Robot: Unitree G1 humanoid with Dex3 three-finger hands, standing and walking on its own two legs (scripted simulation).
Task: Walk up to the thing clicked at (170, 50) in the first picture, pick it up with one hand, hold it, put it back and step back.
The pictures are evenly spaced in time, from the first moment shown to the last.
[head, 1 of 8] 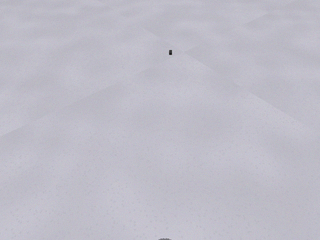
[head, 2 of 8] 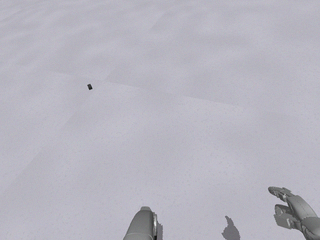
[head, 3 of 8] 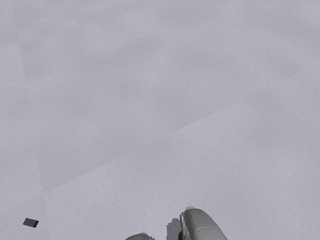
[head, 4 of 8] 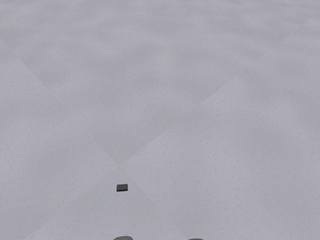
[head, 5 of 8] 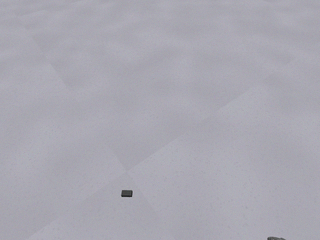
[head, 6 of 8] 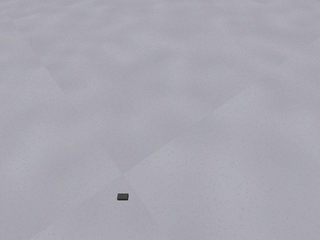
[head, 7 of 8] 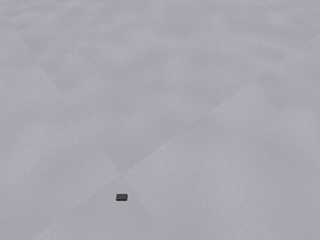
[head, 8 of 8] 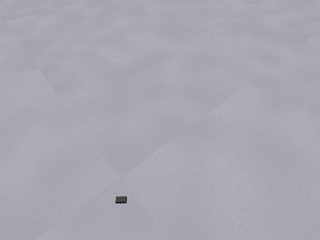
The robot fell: no
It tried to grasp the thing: no
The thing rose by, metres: 0.00
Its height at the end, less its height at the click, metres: +0.00
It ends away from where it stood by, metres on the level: 0.00
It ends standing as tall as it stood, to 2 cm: yes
